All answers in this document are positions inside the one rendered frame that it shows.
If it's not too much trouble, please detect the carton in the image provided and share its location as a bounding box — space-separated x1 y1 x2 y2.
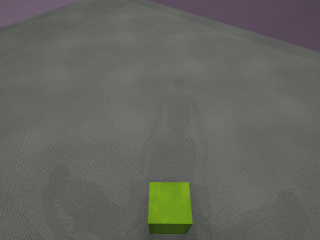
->
148 182 193 234

